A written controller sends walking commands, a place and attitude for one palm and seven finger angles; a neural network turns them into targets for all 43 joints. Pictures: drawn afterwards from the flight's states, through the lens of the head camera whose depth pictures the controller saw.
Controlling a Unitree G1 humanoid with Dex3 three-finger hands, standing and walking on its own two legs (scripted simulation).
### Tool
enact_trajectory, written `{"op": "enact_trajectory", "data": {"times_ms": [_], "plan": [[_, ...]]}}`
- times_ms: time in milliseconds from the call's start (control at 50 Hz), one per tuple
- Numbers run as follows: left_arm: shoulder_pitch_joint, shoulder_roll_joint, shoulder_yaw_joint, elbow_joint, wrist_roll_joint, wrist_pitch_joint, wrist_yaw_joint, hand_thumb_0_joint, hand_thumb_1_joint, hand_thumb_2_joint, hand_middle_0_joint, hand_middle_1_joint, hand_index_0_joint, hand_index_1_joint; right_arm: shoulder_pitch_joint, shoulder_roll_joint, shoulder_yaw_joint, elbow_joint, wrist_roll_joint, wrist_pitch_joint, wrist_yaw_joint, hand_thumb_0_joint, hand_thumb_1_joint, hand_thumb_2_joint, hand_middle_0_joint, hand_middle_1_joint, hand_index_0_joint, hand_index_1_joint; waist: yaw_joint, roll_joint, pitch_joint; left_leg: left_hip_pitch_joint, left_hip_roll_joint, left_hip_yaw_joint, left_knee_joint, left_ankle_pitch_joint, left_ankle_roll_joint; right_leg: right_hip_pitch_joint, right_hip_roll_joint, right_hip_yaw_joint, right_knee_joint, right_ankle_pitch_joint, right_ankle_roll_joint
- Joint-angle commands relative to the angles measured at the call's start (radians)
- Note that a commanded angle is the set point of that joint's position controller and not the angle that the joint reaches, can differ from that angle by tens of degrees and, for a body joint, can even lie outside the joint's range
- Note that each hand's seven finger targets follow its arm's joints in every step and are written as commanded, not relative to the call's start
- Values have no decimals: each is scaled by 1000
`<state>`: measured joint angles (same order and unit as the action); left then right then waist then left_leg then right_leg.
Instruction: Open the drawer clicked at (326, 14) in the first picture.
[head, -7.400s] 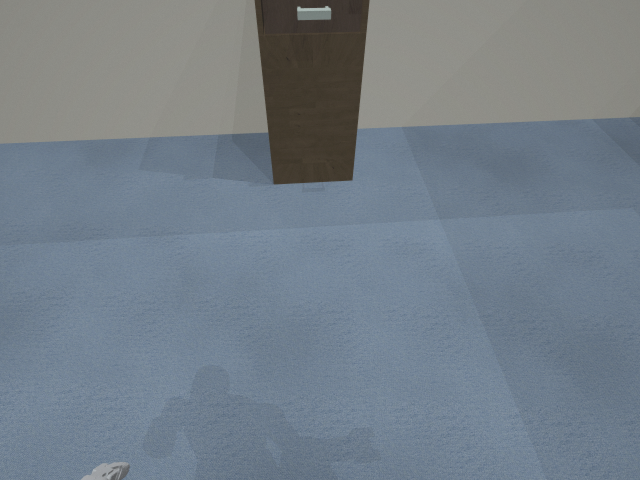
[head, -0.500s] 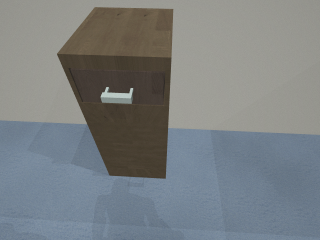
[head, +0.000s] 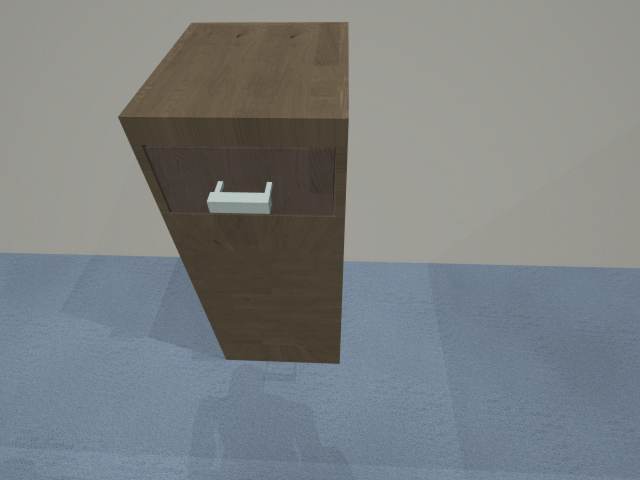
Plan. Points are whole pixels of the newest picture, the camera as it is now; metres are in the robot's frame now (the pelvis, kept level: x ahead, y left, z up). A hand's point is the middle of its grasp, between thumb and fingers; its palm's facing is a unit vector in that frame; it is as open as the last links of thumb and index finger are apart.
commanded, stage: look again from close up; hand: left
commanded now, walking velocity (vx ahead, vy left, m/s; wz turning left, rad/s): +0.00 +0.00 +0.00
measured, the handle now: (242, 194) +0.59 +0.18 +0.01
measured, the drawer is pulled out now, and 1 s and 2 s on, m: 0.00 0.00 0.00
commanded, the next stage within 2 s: shuffle to correct the standing spot in 0.14 s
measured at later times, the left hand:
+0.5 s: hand out of the picture +0.01 +0.15 -0.18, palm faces +0.02 -0.98 -0.17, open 7.4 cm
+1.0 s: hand out of the picture +0.09 +0.16 -0.16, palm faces +0.04 -0.95 -0.29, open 7.4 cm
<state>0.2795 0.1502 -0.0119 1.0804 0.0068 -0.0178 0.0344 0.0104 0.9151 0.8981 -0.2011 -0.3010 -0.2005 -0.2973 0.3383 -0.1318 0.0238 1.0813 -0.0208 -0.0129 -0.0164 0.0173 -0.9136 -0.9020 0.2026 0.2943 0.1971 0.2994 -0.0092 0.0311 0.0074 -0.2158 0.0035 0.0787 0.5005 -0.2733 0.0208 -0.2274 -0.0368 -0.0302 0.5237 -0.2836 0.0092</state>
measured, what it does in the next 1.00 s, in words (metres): lifts its left foot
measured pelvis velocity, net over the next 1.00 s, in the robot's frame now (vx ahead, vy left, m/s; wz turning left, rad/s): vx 0.07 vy -0.04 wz -0.02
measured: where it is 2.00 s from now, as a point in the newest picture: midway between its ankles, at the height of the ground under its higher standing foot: outside the picture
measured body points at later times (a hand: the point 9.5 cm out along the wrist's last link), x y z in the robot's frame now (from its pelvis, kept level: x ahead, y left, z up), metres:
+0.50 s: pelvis +0.04 -0.01 -0.01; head +0.06 -0.02 +0.44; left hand +0.02 +0.20 -0.16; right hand +0.03 -0.23 -0.17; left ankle +0.00 +0.10 -0.74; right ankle +0.00 -0.12 -0.74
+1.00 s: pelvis +0.07 -0.04 +0.00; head +0.12 -0.06 +0.44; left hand +0.09 +0.20 -0.14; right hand +0.13 -0.27 -0.17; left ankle +0.03 +0.10 -0.68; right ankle +0.00 -0.12 -0.74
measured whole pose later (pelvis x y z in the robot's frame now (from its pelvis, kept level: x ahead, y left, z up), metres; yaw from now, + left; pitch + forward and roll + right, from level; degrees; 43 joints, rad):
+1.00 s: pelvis +0.07 -0.04 +0.00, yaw -1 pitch +1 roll +3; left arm 0.27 0.16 0.03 0.99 0.03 -0.03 0.05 0.01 0.91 0.90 -0.20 -0.30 -0.20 -0.30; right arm 0.17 -0.19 -0.05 1.01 -0.01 0.03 -0.03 0.01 -0.91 -0.90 0.20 0.29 0.20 0.30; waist 0.03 0.00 0.09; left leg -0.41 0.00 0.04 0.94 -0.49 0.00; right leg -0.18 -0.03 -0.06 0.56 -0.41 -0.04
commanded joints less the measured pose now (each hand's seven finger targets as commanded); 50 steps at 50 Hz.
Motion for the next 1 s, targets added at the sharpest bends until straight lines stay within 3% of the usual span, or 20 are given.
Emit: {"op": "enact_trajectory", "data": {"times_ms": [0, 220, 260, 340, 440, 480, 500, 520, 560, 600, 640, 680, 720, 760, 800, 820, 860, 900, 940, 980], "plan": [[70, 87, 20, -28, 5, -10, 4, 0, 900, 900, -200, -300, -200, -300, 47, -110, -22, -23, 4, -24, -6, 0, -900, -900, 200, 300, 200, 300, 10, -37, 60, -48, 103, -116, -138, 101, 24, 8, -53, 60, -87, 99, -42], [80, 89, 23, -4, 6, -9, 2, 0, 900, 900, -200, -300, -200, -300, 5, -113, -23, 3, 7, -24, -13, 0, -900, -900, 200, 300, 200, 300, 11, -23, 38, 19, 104, -91, -124, 191, 20, 23, -63, 65, -102, 185, -38], [89, 89, 27, 4, 11, -8, -3, 0, 900, 900, -200, -300, -200, -300, 13, -124, -27, 9, 3, -22, -12, 0, -900, -900, 200, 300, 200, 300, 7, -23, 28, 32, 109, -87, -120, 81, 27, 16, -52, 53, -81, 81, -47], [91, 73, 34, -5, 22, -1, -20, 0, 900, 900, -200, -300, -200, -300, 6, -151, -45, -2, -3, -14, -7, 0, -900, -900, 200, 300, 200, 300, 6, 64, 125, -36, 158, -163, -211, -223, 63, -70, -9, 0, -15, -105, -56], [134, 63, 43, -4, 25, -15, -30, 0, 900, 900, -200, -300, -200, -300, 7, -151, -57, -23, -3, -23, -7, 0, -900, -900, 200, 300, 200, 300, 18, 10, 125, -59, 164, -154, -139, -150, 83, -58, -10, 22, 1, -70, -72], [166, 76, 49, 9, 22, -24, -21, 0, 900, 900, -200, -300, -200, -300, -4, -114, -47, -31, 0, -30, -10, 0, -900, -900, 200, 300, 200, 300, 26, -83, 88, -80, 99, -60, -1, 55, 51, 29, -57, 106, -44, 124, -88], [194, 93, 53, 23, 19, -28, -15, 0, 900, 900, -200, -300, -200, -300, -14, -98, -39, -32, 2, -35, -13, 0, -900, -900, 200, 300, 200, 300, 34, -148, 60, -103, 66, -13, 79, 110, 30, 94, -102, 155, -60, 332, -98], [219, 112, 58, 33, 16, -32, -7, 0, 900, 900, -200, -300, -200, -300, -14, -78, -34, -34, 4, -35, -16, 0, -900, -900, 200, 300, 200, 300, 33, -208, 29, -134, 44, 14, 135, 82, 8, 161, -151, 198, -68, 577, -114], [219, 110, 54, 41, 11, -37, 6, 0, 900, 900, -200, -300, -200, -300, -33, -67, -29, -28, 13, -30, -20, 0, -900, -900, 200, 300, 200, 300, 27, -185, 8, -138, 46, -3, 126, -57, -13, 221, -187, 178, -26, 1011, -138], [157, 114, 48, 17, 9, -29, 15, 0, 900, 900, -200, -300, -200, -300, 14, -69, -32, -2, 20, -24, -25, 0, -900, -900, 200, 300, 200, 300, -11, -108, -7, -2, 61, -7, -12, 259, -11, 161, -129, 87, 46, 1030, -85], [127, 111, 54, -18, 2, -19, 23, 0, 900, 900, -200, -300, -200, -300, 61, -116, -49, 16, 14, -21, -37, 0, -900, -900, 200, 300, 200, 300, -12, 21, -50, 165, 121, -19, 39, 777, 9, 54, -73, 40, 100, 767, -41], [108, 100, 60, -40, 5, -10, 29, 0, 900, 900, -200, -300, -200, -300, 56, -133, -64, 6, 15, -9, -43, 0, -900, -900, 200, 300, 200, 300, -12, 54, -44, 235, 166, -26, 65, 984, 30, -31, -44, 9, 98, 542, -22], [77, 91, 67, -65, 7, -2, 28, 0, 900, 900, -200, -300, -200, -300, 35, -152, -76, -12, 10, -1, -39, 0, -900, -900, 200, 300, 200, 300, -5, 82, -14, 252, 198, -43, 40, 1027, 60, -90, -22, -14, 111, 261, -10], [67, 82, 71, -76, 12, 1, 21, 0, 900, 900, -200, -300, -200, -300, 2, -153, -81, -37, 6, 2, -34, 0, -900, -900, 200, 300, 200, 300, 7, 78, 20, 217, 187, -39, 33, 943, 68, -81, -18, -24, 62, 188, -9], [114, 100, 77, -67, 18, -1, 21, 0, 900, 900, -200, -300, -200, -300, -26, -141, -83, -63, 6, 5, -33, 0, -900, -900, 200, 300, 200, 300, 24, -8, 10, 127, 138, 4, 88, 749, 37, 11, -63, 12, 26, 544, -15], [148, 136, 86, -60, 22, -5, 23, 0, 900, 900, -200, -300, -200, -300, -30, -125, -84, -78, 5, 7, -32, 0, -900, -900, 200, 300, 200, 300, 34, -94, -10, 13, 89, 40, 153, 538, 9, 112, -122, 63, 45, 854, -33], [265, 174, 91, -31, 28, -7, 30, 0, 900, 900, -200, -300, -200, -300, -125, -81, -81, -125, 9, 9, -24, 0, -900, -900, 200, 300, 200, 300, 111, -249, -29, -305, -23, 15, 387, -300, -22, 339, -310, 214, 23, 1350, -171], [247, 154, 80, -51, 31, -1, 32, 0, 900, 900, -200, -300, -200, -300, -185, -70, -78, -144, 12, 12, -19, 0, -900, -900, 200, 300, 200, 300, 104, -199, -32, -373, -15, -70, 526, -303, -13, 338, -294, 196, -1, 1186, -207], [169, 148, 71, -91, 30, 0, 25, 0, 900, 900, -200, -300, -200, -300, -195, -62, -72, -148, 14, 22, -5, 0, -900, -900, 200, 300, 200, 300, 66, -187, -11, -352, -11, -55, 514, -225, -20, 251, -235, 134, -49, 993, -186], [91, 147, 73, -127, 31, 0, 26, 0, 900, 900, -200, -300, -200, -300, -178, -60, -67, -145, 16, 25, 3, 0, -900, -900, 200, 300, 200, 300, 31, -258, -8, -272, 10, -31, 383, -150, -26, 170, -205, 86, -69, 873, -181]]}}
